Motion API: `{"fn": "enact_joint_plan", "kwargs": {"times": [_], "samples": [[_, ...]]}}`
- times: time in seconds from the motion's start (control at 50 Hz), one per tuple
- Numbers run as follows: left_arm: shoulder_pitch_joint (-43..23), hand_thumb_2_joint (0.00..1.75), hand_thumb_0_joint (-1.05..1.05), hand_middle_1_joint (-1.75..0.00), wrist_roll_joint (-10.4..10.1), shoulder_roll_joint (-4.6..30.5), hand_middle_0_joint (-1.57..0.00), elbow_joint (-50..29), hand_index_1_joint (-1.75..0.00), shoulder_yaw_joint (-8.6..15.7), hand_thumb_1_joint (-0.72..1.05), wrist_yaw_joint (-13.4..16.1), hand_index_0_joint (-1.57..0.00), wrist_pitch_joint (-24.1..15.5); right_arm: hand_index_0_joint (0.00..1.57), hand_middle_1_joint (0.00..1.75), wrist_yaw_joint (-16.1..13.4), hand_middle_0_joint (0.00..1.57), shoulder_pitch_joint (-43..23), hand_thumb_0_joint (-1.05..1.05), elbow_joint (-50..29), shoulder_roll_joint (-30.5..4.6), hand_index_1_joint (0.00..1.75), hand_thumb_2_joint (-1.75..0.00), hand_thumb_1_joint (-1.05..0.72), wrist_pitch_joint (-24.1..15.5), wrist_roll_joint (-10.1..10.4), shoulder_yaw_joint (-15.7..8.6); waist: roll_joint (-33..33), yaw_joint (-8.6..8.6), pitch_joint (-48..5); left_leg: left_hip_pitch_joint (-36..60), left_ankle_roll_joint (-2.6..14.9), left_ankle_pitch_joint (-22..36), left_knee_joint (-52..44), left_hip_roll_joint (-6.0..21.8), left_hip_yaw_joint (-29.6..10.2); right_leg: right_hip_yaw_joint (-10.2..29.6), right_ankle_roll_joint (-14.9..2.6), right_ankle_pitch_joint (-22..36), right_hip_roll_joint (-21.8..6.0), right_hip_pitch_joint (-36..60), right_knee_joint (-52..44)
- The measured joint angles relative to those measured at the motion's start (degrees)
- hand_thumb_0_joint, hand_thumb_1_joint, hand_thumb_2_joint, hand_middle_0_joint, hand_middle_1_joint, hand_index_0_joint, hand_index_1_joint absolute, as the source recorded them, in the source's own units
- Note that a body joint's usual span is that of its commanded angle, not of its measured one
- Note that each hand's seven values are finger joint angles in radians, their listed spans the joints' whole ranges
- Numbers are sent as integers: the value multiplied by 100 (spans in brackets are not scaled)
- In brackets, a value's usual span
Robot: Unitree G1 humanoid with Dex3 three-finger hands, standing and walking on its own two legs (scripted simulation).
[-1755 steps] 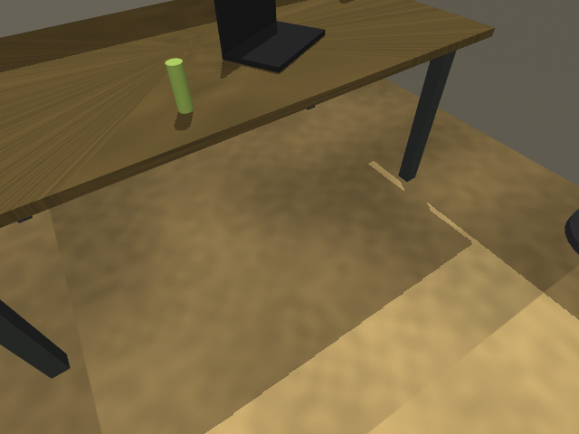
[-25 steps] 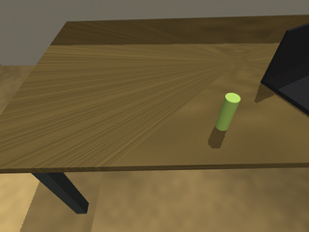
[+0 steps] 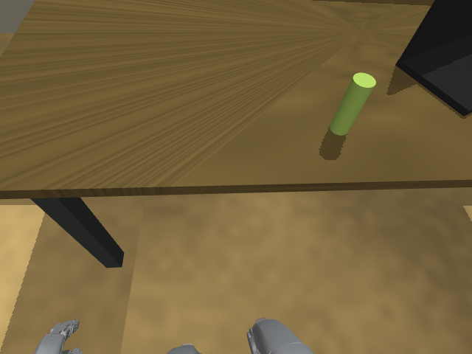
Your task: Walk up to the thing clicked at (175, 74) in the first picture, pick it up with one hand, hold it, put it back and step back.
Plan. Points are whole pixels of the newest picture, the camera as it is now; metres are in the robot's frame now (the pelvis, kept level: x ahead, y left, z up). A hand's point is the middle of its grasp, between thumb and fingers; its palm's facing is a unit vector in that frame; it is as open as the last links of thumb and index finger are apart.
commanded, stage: step back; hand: right
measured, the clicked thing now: (350, 106) +0.56 -0.25 +0.05
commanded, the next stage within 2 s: none
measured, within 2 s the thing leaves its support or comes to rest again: neither
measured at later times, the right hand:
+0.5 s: hand out of the picture -0.03 -0.29 -0.15, palm faces -0.03 +0.92 -0.39, open 7.3 cm
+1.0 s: hand out of the picture -0.15 -0.30 -0.14, palm faces +0.05 +0.91 -0.40, open 7.3 cm
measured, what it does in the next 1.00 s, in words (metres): walks backwards: right foot, then left foot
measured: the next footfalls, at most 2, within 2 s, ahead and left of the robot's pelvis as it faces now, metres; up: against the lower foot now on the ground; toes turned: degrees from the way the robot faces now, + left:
right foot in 0.20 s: -0.03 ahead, -0.13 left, +0.00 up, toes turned -1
left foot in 0.58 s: -0.11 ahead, +0.10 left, +0.00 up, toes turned -2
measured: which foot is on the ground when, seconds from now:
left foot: down 0.00-0.22, up 0.24-0.56, down 0.58-1.00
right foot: up 0.00-0.18, down 0.20-0.60, up 0.62-0.96, down 0.98-1.00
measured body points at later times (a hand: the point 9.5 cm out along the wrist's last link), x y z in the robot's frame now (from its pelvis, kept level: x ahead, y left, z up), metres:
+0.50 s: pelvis -0.11 -0.02 +0.00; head -0.05 -0.03 +0.44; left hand +0.02 +0.29 -0.10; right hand -0.03 -0.34 -0.13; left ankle -0.14 +0.11 -0.68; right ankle -0.07 -0.13 -0.72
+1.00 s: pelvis -0.28 -0.03 -0.01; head -0.22 -0.03 +0.43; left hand -0.19 +0.30 -0.13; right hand -0.16 -0.35 -0.11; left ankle -0.15 +0.10 -0.72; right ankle -0.32 -0.15 -0.73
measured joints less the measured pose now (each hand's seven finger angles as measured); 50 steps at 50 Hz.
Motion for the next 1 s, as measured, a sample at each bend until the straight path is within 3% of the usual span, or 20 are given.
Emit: {"fn": "enact_joint_plan", "kwargs": {"times": [0.06,0.12,0.16,0.2,0.24,0.3,0.34,0.4,0.52,0.56,0.6,0.62,0.66,0.72,0.78,0.88,0.94,0.98,1.0], "samples": [[218,90,1,-30,29,-63,-20,-48,-30,6,91,-54,-20,-1,21,30,-59,20,11,1,-147,24,30,-90,-90,-46,8,2,63,15,32,-10,7,162,-162,82,115,-95,113,12,-37,226,-140],[394,90,1,-30,39,-120,-20,-76,-30,25,91,-93,-20,0,21,30,-87,20,-22,1,-284,2,30,-90,-90,-72,17,18,144,42,54,-98,-23,238,-142,182,233,-248,162,49,-214,600,-917],[482,90,1,-30,52,-152,-20,-77,-30,44,90,-127,-20,-27,21,30,-85,20,-62,1,-348,-47,30,-90,-90,-51,20,39,211,61,40,-219,-73,235,-6,250,290,-424,141,223,-380,930,-1741],[565,90,1,-30,78,-175,-20,-63,-30,69,90,-145,-20,-85,21,30,-71,20,-103,1,-378,-110,30,-90,-90,-5,49,56,280,100,-16,-401,-146,170,256,321,331,-585,61,748,-491,1335,-2761],[577,90,1,-30,126,-317,-20,-10,-30,80,90,-148,-20,-128,21,30,-73,20,-210,1,-311,-217,30,-90,-90,57,108,34,599,43,39,-537,-159,50,523,425,59,-766,-28,859,-317,1409,-2903],[687,90,1,-30,122,-382,-20,-94,-30,28,90,-196,-20,-150,21,30,-123,20,-255,1,-196,-218,30,-90,-91,140,170,24,519,152,-62,-848,-148,-1075,1859,-205,-447,-672,-98,959,-462,1265,-2857],[711,90,1,-30,103,-442,-20,-151,-30,11,90,-178,-20,-142,21,30,-140,20,-211,1,-180,-268,30,-90,-91,108,224,43,518,181,-139,-937,-171,-1155,2515,-495,-646,-659,-86,1132,-551,1232,-3029],[666,90,1,-30,116,-466,-20,-309,-30,12,90,-139,-21,-137,21,30,-166,20,-113,1,-192,-331,30,-90,-91,42,222,73,522,221,-204,-825,-255,-1153,2758,-614,-694,-699,-78,1335,-631,1122,-3177],[437,90,1,-30,117,-370,-20,-669,-30,5,90,-75,-21,-163,21,30,-142,20,-36,1,-194,-349,30,-90,-91,29,145,63,436,236,-134,-124,-277,-1174,1293,-304,-346,-924,-11,1542,-789,783,-3055],[387,90,1,-30,91,-295,-20,-732,-30,-3,90,-93,-20,-129,21,30,-102,20,-42,1,-204,-330,30,-90,-91,-9,117,50,359,213,-112,208,-209,-779,432,-203,-177,-975,48,1558,-850,610,-2880],[325,90,1,-30,60,-184,-20,-708,-30,12,90,-105,-20,-64,21,30,-74,20,-89,1,-184,-224,30,-90,-91,-54,50,21,98,237,-22,353,-57,-224,8,-316,-9,-858,71,1559,-990,456,-2654],[326,90,1,-30,45,-167,-20,-647,-30,31,90,-93,-20,-26,21,30,-35,20,-101,1,-199,-187,30,-90,-91,-54,21,34,37,263,-9,318,-9,-204,43,-320,50,-704,42,1109,-905,363,-2431],[360,90,1,-30,62,-173,-20,-480,-30,61,90,-61,-20,54,21,30,20,20,-90,1,-230,-141,30,-90,-91,-73,-13,59,123,167,-52,233,36,-139,60,-189,-34,-353,-3,232,-443,166,-1462],[503,90,1,-30,13,-109,-20,-360,-30,120,90,-53,-20,69,21,30,-7,20,-71,1,-230,-21,30,-90,-91,-75,-29,107,73,182,-174,220,16,156,-263,-56,-24,-37,-23,123,-18,8,-215],[694,90,1,-30,28,-67,-20,-325,-30,174,90,-72,-20,26,21,30,-30,20,-125,1,-294,23,30,-90,-90,-75,-19,94,45,253,-207,152,2,398,-461,52,53,18,116,217,49,142,275],[943,90,1,-30,60,-55,-20,-217,-30,181,91,-108,-20,46,21,30,-62,20,-331,1,-508,-1,30,-90,-90,-105,12,57,109,303,-133,-108,-32,672,-471,249,207,-134,288,146,-220,734,-485],[1013,90,1,-30,59,-80,-20,-154,-30,153,91,-149,-20,25,21,30,-53,20,-442,1,-618,-80,30,-90,-90,-74,-3,45,203,321,-109,-367,-115,775,-302,379,282,-387,240,214,-482,1204,-1646],[1063,90,1,-30,64,-101,-20,-106,-30,139,91,-181,-20,-40,21,30,-36,20,-485,1,-649,-159,30,-90,-90,-13,8,41,278,339,-153,-596,-195,804,-90,457,311,-589,143,592,-623,1601,-2700],[1044,90,1,-30,89,-168,-20,-44,-30,145,91,-182,-20,-72,21,30,-34,20,-514,1,-632,-232,30,-90,-90,22,25,24,442,319,-136,-708,-241,814,42,555,227,-691,114,574,-546,1691,-2929]]}}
